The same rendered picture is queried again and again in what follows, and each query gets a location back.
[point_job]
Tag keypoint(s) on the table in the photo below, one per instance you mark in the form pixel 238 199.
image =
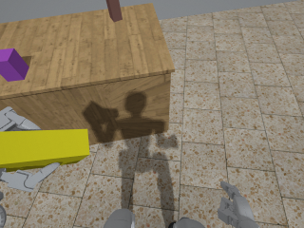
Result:
pixel 88 72

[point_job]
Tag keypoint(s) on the left robot thigh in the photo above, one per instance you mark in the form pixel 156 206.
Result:
pixel 121 218

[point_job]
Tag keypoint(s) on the sponge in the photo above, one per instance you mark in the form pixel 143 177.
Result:
pixel 32 149

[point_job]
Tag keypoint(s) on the robot left hand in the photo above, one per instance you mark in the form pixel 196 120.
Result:
pixel 21 180

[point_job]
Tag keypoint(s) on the right robot thigh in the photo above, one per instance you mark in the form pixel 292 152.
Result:
pixel 187 223

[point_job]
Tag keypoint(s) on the robot thigh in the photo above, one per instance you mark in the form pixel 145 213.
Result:
pixel 187 223
pixel 121 218

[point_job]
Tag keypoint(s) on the robot right hand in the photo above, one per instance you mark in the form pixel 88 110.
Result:
pixel 237 211

